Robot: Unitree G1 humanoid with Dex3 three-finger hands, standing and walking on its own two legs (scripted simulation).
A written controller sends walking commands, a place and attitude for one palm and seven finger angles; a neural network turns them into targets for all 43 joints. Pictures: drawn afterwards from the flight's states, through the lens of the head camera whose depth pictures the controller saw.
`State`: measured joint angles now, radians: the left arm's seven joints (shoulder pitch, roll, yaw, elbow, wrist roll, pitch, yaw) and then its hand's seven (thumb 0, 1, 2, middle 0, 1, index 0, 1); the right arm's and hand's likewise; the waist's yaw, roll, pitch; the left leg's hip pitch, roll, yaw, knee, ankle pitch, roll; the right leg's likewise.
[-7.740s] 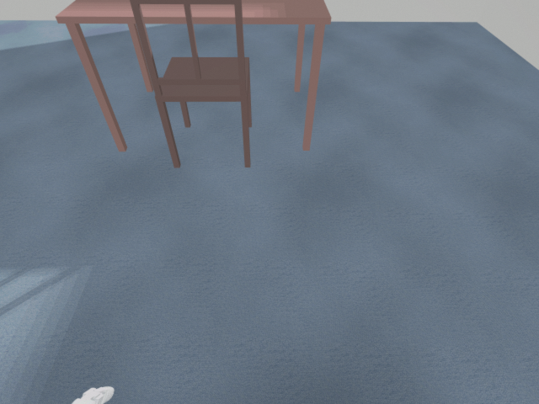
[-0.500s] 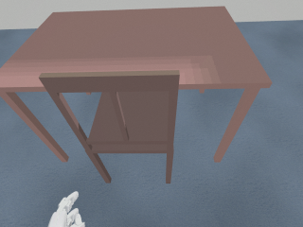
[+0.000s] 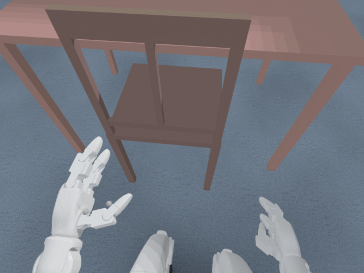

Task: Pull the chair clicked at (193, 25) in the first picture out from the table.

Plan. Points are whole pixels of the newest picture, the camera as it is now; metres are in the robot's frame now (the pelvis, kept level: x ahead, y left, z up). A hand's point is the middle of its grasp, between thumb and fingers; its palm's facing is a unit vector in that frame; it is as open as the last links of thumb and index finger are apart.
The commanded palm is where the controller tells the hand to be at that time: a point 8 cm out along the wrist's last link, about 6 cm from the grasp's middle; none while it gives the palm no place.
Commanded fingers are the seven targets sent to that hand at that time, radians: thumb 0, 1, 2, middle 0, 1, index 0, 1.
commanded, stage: raise the hand toward the chair's back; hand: left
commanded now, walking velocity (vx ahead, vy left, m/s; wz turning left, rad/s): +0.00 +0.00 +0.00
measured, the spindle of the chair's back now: (156, 90) +0.58 +0.15 +0.03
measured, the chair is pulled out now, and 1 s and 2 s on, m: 0.00 0.00 0.00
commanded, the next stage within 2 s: aim the fingers beside a spindle in 1.44 s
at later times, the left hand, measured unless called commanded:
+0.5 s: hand (111, 191) +0.26 +0.18 +0.05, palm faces -0.06 -1.00 -0.03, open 15.5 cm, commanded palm +0.24 +0.25 +0.07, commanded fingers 0.00 -0.48 0.31 -0.06 -0.08 -0.06 -0.08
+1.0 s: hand (85, 172) +0.28 +0.22 +0.08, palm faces +0.03 -1.00 -0.07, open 16.9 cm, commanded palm +0.25 +0.28 +0.08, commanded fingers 0.00 -0.50 0.30 -0.06 -0.08 -0.06 -0.08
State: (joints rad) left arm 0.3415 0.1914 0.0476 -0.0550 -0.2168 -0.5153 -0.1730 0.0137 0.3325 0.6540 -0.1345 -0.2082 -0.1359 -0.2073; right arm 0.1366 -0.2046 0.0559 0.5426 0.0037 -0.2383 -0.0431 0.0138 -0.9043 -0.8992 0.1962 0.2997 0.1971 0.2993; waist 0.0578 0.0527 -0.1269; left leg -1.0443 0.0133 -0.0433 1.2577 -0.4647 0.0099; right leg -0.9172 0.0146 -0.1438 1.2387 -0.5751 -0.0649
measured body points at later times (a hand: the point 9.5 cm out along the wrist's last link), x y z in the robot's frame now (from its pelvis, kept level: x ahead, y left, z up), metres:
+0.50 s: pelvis +0.02 +0.01 +0.02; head +0.09 +0.02 +0.46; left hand +0.26 +0.23 +0.06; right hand +0.20 -0.24 -0.06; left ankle +0.08 +0.11 -0.63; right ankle +0.02 -0.09 -0.63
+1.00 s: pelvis +0.03 +0.02 +0.03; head +0.09 +0.02 +0.48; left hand +0.27 +0.28 +0.09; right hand +0.20 -0.22 -0.05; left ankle +0.08 +0.11 -0.63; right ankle +0.02 -0.09 -0.63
